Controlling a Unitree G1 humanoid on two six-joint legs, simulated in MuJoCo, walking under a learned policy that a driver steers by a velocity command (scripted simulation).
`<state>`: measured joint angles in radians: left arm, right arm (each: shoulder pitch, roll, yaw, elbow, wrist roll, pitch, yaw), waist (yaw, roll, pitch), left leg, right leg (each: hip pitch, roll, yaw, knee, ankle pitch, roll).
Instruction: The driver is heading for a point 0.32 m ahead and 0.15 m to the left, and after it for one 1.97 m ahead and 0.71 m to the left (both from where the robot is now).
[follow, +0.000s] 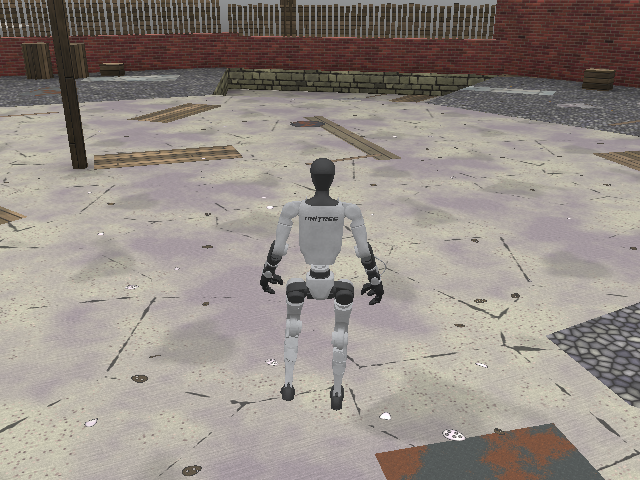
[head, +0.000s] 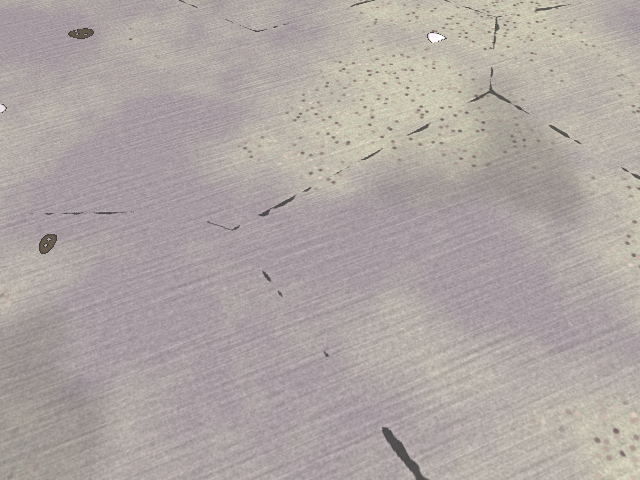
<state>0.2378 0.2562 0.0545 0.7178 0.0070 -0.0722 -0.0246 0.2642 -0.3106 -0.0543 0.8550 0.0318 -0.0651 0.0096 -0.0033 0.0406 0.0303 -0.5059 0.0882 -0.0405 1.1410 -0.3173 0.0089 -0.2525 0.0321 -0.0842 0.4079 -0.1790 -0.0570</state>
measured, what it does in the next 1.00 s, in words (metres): walks ahead, turning left: left foot, then right foot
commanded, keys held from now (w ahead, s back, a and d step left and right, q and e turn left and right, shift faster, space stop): w+q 0.92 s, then w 0.08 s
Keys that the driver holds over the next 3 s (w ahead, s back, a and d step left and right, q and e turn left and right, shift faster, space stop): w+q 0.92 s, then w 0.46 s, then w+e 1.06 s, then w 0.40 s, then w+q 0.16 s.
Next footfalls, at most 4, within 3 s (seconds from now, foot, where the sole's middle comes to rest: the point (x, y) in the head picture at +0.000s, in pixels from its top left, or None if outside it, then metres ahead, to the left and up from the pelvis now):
0.36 left None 0.35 0.16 -0.78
0.84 right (314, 386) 0.69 0.07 -0.78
1.34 left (153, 362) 0.75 0.44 -0.78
1.88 right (191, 236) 1.13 0.40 -0.78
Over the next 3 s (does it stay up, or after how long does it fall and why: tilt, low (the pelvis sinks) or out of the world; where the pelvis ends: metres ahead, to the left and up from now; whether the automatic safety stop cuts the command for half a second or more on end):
stays up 1.53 0.51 0.00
